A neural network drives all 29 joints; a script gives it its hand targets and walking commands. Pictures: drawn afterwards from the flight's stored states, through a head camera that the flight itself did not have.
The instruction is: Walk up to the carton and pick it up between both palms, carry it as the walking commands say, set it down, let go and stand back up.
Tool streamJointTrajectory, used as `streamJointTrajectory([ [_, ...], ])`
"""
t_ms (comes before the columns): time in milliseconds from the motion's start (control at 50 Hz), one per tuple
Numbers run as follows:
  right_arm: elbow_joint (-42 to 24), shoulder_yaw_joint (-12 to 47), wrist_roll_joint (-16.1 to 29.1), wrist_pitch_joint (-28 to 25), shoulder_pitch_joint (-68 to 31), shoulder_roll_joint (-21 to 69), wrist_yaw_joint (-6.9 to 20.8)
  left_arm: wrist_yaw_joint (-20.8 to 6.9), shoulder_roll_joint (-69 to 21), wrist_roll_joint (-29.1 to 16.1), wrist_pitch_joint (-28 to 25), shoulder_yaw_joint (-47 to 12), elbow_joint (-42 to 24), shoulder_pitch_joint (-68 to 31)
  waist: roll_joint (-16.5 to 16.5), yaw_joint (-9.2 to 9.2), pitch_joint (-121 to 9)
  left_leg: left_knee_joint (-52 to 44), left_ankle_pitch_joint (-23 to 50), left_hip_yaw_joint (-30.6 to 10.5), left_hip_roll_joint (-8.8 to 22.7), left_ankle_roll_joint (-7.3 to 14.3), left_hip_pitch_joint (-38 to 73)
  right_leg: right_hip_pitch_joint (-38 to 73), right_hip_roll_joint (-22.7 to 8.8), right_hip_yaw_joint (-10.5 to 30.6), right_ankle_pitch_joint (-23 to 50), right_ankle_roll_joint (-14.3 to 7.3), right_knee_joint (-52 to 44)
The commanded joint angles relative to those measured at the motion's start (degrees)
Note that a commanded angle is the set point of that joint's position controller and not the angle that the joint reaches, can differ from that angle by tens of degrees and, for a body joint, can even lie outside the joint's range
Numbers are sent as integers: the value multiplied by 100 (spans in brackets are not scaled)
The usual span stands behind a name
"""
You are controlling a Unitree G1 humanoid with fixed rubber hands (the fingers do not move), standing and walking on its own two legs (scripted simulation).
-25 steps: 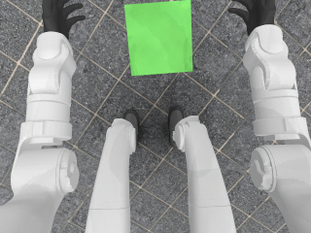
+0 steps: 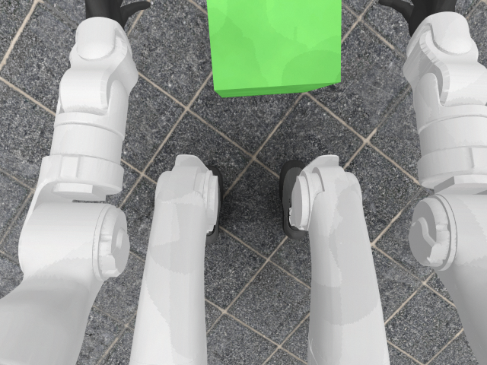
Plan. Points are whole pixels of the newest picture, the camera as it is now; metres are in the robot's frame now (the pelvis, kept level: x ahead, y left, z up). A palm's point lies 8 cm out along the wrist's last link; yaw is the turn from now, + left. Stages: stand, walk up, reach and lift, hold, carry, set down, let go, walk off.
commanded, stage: reach and lift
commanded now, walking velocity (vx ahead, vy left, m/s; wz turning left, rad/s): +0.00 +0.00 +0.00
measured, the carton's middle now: (266, 34) +0.55 -0.03 -0.38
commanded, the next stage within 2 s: none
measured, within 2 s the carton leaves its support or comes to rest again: neither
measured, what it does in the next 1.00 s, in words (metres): lowers itself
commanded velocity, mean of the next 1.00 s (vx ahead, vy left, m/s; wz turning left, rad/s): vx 0.00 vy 0.00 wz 0.00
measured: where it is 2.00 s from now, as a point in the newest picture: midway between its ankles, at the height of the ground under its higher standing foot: (250, 216)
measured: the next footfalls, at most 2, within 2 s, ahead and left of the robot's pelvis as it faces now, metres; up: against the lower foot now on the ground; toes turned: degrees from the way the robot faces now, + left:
none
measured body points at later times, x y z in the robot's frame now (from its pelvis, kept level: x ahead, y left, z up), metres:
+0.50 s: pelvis +0.01 -0.01 -0.11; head +0.38 -0.01 +0.14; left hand +0.53 +0.18 -0.30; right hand +0.54 -0.18 -0.30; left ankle +0.13 +0.10 -0.47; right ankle +0.15 -0.12 -0.47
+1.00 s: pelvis +0.02 -0.01 -0.16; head +0.38 -0.01 +0.10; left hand +0.53 +0.20 -0.34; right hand +0.55 -0.20 -0.34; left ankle +0.13 +0.10 -0.47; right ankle +0.14 -0.12 -0.47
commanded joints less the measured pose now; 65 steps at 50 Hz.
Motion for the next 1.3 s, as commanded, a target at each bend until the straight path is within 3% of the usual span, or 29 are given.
streamJointTrajectory([
  [0,-1693,273,535,77,-2802,-1157,-105,190,1246,-318,71,-24,-1665,-2633,46,129,-13140,-980,1330,82,-120,-168,4539,3403,191,-480,905,-223,-412],
  [20,-1608,291,608,130,-2979,-1243,-149,216,1369,-307,115,18,-1597,-2778,5,151,-13016,-822,1262,87,-97,-142,4291,3262,147,-428,799,-203,-259],
  [60,-2060,422,773,245,-3375,-1322,-273,263,1614,-440,220,-15,-2059,-3198,-40,203,-13662,-688,1163,163,-117,-102,4364,3757,87,-385,780,-148,-74],
  [160,-212,402,501,375,-3022,-1122,-363,125,1517,-400,309,-69,-288,-3045,-22,16,-10756,-700,-625,172,48,-140,2480,2548,-131,-240,-629,-167,-6],
  [220,463,305,344,74,-2845,-922,-375,-17,1258,-445,30,-171,361,-2958,-18,-164,-10017,-455,-637,167,37,-169,1915,2195,-165,-206,-530,-155,190],
  [300,804,267,169,-441,-2589,-722,-334,-198,963,-563,-415,-221,1055,-2472,-246,-350,-9822,113,243,155,-16,-190,1444,2185,-89,-183,271,-73,576],
  [400,443,424,313,-850,-2517,-662,-325,-195,1058,-562,-851,-269,751,-2303,-190,-119,-10626,683,1434,177,-83,-226,1621,2412,2,-162,1407,-30,1099],
  [520,-375,720,652,-959,-2267,-551,-343,-97,1471,-432,-1075,-11,-125,-2132,-212,236,-11515,1169,2361,219,-148,-192,1775,2872,99,-60,2436,-45,1603],
  [580,19,1025,924,-962,-1873,-203,-239,-160,1266,-479,-1148,-82,131,-1843,-128,406,-10988,1301,2416,246,-136,-169,1584,2492,98,-4,2409,-41,1743],
  [640,666,1397,968,-988,-1740,149,-71,-383,699,-683,-1121,-497,1008,-1538,-28,272,-9547,1424,1940,180,-45,-191,785,1833,4,84,2022,-63,1779],
  [680,499,1351,995,-1068,-1874,55,-81,-466,800,-753,-1189,-481,1108,-1535,-55,199,-9495,1573,1893,165,-24,-198,535,1864,-25,111,2091,-28,1896],
  [740,168,1108,1041,-1175,-1955,-168,-159,-404,1088,-803,-1351,-287,764,-1693,-140,165,-10227,1713,2243,182,-45,-221,878,2203,6,43,2451,8,2062],
  [800,-101,1208,1146,-1094,-1933,-92,-164,-335,937,-1045,-1331,-504,152,-1947,-186,134,-10913,1688,2454,192,-60,-242,1472,2436,34,-64,2493,-9,2083],
  [860,208,1353,1095,-944,-1957,6,-84,-393,800,-1177,-1168,-741,385,-2042,-260,12,-10079,1597,1853,175,2,-199,1208,1916,-46,-88,1723,-2,1956],
  [940,395,1076,984,-964,-2064,-226,-87,-351,1022,-953,-1126,-447,757,-1933,-214,109,-9315,1508,1376,127,15,-196,901,1369,-110,-106,1195,22,1921],
  [1100,982,1195,1072,-1058,-2175,87,1,-381,511,-909,-1174,-792,1083,-2015,14,97,-8683,1405,1325,4,-28,-221,923,778,-89,-127,1061,-33,1904],
  [1280,1035,1470,1218,-1168,-2219,527,-84,-294,143,-1085,-1297,-1084,775,-2263,10,34,-9526,1440,1782,11,-119,-260,1358,1346,25,-118,1524,-5,1862],
])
